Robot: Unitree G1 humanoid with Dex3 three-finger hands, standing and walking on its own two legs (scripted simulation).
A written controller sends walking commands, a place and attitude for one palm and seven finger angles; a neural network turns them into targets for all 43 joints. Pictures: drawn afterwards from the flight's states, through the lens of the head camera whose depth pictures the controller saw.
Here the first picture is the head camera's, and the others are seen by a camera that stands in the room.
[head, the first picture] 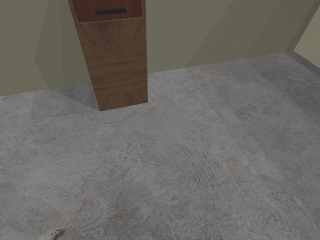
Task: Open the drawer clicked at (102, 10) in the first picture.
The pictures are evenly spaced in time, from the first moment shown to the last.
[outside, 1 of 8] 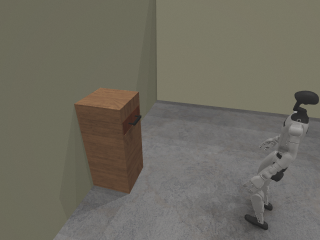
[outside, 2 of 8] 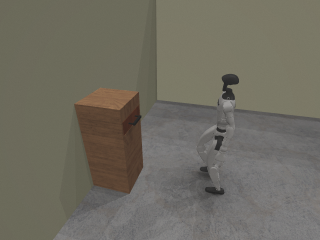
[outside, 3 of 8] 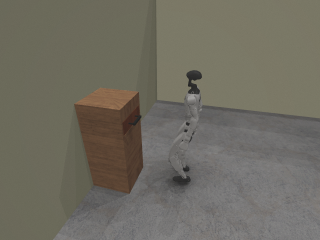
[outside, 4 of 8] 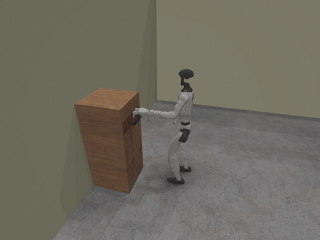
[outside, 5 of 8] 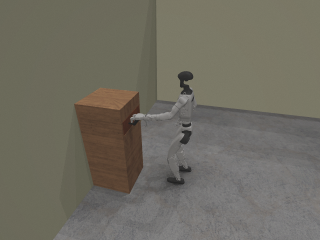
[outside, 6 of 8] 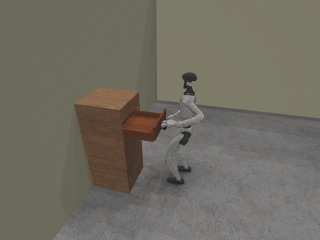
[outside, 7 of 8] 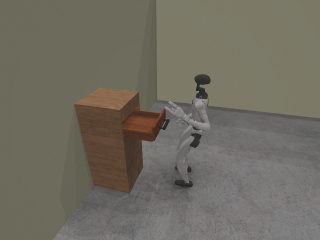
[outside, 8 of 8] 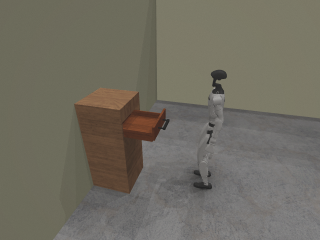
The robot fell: no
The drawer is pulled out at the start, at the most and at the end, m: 0.00 0.30 0.29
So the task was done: yes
